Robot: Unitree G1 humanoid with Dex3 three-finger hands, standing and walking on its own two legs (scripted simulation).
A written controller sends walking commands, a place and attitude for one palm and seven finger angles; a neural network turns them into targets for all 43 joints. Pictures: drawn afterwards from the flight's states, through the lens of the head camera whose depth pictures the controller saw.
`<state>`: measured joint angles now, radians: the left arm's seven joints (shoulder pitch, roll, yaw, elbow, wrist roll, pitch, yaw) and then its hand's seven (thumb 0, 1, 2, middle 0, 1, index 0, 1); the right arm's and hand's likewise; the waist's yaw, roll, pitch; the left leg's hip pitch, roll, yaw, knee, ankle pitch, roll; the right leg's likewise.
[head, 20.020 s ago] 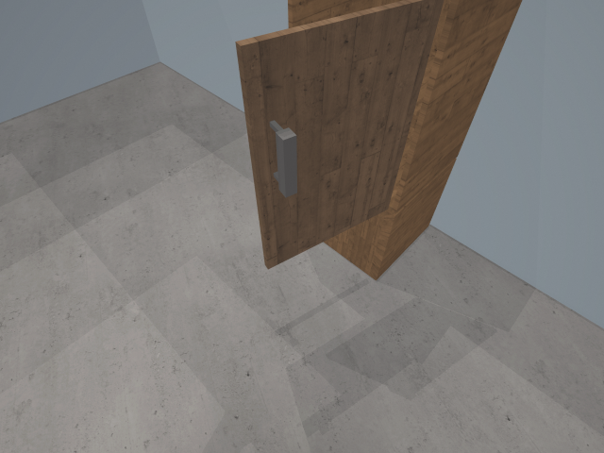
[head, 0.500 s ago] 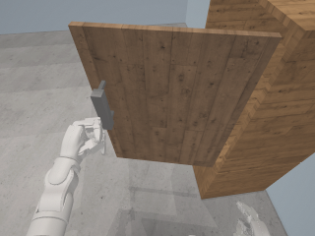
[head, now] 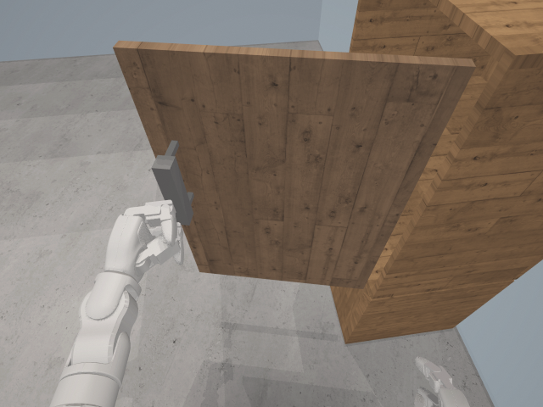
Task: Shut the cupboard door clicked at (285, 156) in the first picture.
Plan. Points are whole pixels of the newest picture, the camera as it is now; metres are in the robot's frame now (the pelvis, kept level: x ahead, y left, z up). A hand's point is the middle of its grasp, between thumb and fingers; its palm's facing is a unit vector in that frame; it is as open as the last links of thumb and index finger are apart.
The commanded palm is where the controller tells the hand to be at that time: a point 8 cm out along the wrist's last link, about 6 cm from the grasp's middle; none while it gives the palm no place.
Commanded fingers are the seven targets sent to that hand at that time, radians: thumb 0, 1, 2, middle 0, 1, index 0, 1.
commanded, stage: push the door shut along its arc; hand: left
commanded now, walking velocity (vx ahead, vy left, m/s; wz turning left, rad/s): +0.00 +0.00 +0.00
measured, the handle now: (178, 183) +0.44 +0.17 +0.07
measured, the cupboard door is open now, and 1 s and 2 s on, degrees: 76 64 56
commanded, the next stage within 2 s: pull the fist back off the door in 1.92 s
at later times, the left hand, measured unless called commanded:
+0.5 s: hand (187, 210) +0.38 +0.14 +0.08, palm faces -0.19 -0.98 -0.04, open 3.1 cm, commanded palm +0.37 +0.19 +0.08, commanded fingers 0.00 0.90 0.90 -1.30 -1.50 -1.30 -1.50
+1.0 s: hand (208, 185) +0.44 +0.12 +0.08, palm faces -0.31 -0.95 -0.03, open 3.1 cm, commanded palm +0.44 +0.15 +0.08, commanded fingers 0.00 0.90 0.90 -1.30 -1.50 -1.30 -1.50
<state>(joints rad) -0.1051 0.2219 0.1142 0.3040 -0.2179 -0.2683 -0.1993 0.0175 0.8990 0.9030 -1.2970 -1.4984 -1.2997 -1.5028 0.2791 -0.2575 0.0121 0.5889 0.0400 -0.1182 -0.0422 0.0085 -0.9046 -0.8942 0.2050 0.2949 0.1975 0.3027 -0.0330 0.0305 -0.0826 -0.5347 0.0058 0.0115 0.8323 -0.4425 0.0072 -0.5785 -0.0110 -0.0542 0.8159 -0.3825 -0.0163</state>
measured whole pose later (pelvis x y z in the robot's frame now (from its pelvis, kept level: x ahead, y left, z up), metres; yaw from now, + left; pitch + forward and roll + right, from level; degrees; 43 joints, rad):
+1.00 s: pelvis -0.03 +0.01 -0.02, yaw +1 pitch +15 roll -1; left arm -0.87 0.35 0.12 1.07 -0.18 -0.32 -0.37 0.02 0.90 0.90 -1.30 -1.50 -1.31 -1.50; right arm 0.33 -0.27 0.03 0.66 0.03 -0.05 -0.04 0.00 -0.90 -0.89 0.21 0.29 0.20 0.30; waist -0.12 0.01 -0.07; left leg -0.77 -0.01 0.01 0.95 -0.43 0.03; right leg -0.80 -0.03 -0.06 0.91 -0.36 -0.01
